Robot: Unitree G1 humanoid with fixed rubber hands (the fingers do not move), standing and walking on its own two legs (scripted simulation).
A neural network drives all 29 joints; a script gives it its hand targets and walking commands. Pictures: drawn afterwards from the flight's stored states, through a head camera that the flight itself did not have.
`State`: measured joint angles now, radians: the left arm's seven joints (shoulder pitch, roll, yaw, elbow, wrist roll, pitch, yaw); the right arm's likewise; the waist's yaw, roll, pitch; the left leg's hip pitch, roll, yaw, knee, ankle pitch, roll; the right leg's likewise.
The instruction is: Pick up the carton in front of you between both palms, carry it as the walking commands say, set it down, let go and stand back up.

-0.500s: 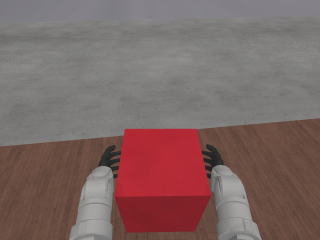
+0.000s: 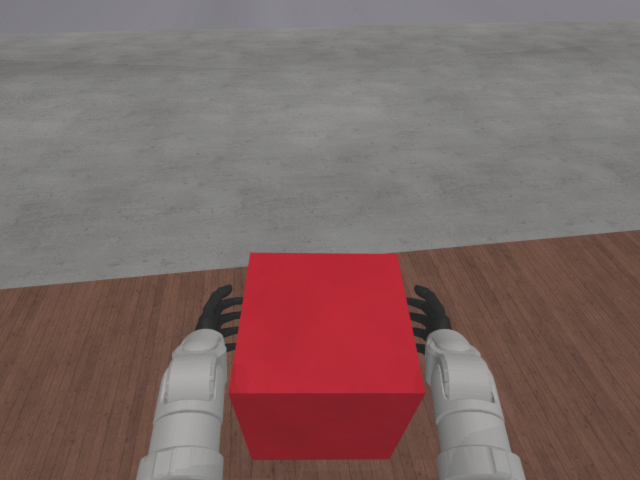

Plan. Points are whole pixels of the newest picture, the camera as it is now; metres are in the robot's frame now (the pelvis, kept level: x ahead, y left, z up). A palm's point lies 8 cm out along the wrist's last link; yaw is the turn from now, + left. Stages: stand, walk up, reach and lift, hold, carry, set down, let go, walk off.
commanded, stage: reach and lift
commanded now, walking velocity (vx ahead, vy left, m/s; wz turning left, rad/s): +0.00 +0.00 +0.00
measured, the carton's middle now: (322, 360) +0.31 +0.00 -0.05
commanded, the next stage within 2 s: hold in 0.36 s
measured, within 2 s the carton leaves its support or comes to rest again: neither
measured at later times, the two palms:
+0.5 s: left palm (205, 341) +0.28 +0.15 +0.05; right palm (442, 340) +0.28 -0.15 +0.05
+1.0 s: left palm (206, 336) +0.28 +0.15 +0.05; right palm (444, 336) +0.28 -0.15 +0.05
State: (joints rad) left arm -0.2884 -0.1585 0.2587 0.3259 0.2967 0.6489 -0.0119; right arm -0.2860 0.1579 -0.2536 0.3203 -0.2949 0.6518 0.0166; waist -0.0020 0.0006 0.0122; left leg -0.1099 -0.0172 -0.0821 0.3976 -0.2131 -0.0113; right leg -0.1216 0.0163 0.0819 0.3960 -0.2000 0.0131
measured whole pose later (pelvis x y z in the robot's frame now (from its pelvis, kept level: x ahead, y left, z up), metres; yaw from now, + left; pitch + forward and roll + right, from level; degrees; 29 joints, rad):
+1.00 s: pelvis -0.01 +0.00 +0.00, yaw +0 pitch -6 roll +0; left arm -0.31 -0.16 0.26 0.25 0.29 0.76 -0.01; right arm -0.31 0.16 -0.25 0.24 -0.29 0.76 0.02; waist 0.00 0.00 0.00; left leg -0.09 -0.02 -0.08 0.41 -0.21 -0.01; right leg -0.11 0.02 0.08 0.41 -0.20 0.01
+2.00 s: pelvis +0.49 +0.03 -0.01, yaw +0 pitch +5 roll -2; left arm -0.07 -0.13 0.07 -0.50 0.07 1.22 0.13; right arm -0.09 0.13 -0.07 -0.47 -0.05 1.22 -0.12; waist -0.04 0.02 -0.12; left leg 0.07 0.04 0.17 0.25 -0.40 0.00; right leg -0.62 -0.07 -0.18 0.59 -0.10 -0.02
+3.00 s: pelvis +1.00 +0.02 -0.01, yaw +3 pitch +6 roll +0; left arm -0.54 -0.11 0.27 -0.18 0.04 1.11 0.15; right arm -0.56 0.10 -0.26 -0.18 -0.02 1.12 -0.15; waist 0.01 0.01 0.05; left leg -0.39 0.00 0.12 0.60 -0.28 0.06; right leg -0.38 0.00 -0.03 0.64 -0.29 -0.02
